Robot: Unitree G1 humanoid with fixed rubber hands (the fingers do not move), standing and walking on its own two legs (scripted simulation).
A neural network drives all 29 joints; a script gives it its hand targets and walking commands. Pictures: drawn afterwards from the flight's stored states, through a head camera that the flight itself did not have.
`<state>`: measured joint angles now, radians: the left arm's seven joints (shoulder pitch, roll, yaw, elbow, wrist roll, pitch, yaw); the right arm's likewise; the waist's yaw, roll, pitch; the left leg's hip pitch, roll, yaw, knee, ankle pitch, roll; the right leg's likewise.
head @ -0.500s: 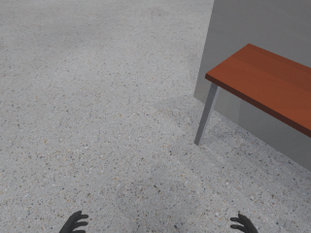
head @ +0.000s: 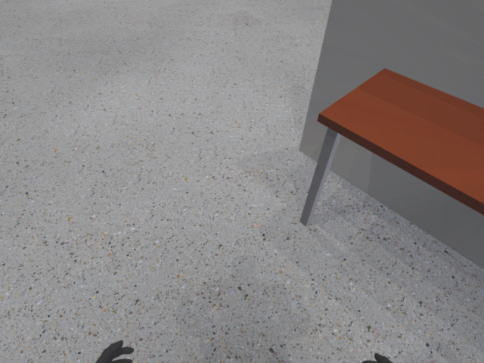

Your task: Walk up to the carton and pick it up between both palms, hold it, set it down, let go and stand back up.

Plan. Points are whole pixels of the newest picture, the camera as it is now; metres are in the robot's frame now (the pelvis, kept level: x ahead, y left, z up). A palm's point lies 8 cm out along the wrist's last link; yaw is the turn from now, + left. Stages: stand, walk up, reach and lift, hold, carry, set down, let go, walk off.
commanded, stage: stand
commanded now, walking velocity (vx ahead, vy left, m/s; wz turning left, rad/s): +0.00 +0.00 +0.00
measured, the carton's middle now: out of the picture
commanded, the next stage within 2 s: walk up in 1.10 s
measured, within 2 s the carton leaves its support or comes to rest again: neither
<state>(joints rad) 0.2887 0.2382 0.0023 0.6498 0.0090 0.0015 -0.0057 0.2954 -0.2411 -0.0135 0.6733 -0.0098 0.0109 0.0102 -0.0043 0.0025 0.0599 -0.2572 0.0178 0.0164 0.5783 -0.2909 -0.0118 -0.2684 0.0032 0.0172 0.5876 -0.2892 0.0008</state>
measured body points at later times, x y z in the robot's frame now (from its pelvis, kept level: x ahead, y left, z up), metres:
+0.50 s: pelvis +0.00 +0.00 +0.00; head +0.01 +0.00 +0.45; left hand +0.09 +0.25 -0.11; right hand +0.10 -0.25 -0.12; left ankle +0.01 +0.13 -0.73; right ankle +0.02 -0.12 -0.73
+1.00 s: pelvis -0.01 +0.00 +0.00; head +0.00 -0.01 +0.45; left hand +0.08 +0.25 -0.11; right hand +0.08 -0.26 -0.12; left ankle +0.01 +0.13 -0.73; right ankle +0.02 -0.12 -0.73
